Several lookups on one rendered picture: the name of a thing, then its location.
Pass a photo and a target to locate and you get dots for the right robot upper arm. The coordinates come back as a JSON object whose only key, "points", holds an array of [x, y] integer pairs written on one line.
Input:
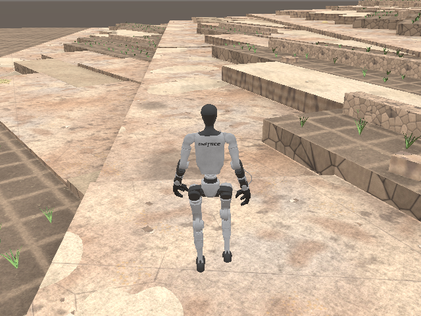
{"points": [[233, 149]]}

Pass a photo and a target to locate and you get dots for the robot right hand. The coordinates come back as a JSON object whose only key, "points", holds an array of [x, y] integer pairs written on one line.
{"points": [[246, 196]]}

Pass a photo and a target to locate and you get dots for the robot left hand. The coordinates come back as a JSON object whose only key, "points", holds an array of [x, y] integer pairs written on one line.
{"points": [[181, 187]]}

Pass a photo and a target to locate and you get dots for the left robot forearm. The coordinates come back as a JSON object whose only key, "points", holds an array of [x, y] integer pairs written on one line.
{"points": [[179, 175]]}

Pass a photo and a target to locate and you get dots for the left robot foot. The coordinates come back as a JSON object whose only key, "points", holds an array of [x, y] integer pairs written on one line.
{"points": [[200, 266]]}

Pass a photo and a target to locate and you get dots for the left robot upper arm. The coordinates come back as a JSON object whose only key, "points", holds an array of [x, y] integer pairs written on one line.
{"points": [[186, 148]]}

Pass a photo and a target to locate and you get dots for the right robot forearm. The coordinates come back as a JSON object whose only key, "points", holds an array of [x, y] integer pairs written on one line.
{"points": [[240, 173]]}

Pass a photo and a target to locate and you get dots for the robot torso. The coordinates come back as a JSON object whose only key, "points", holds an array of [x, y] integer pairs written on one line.
{"points": [[209, 151]]}

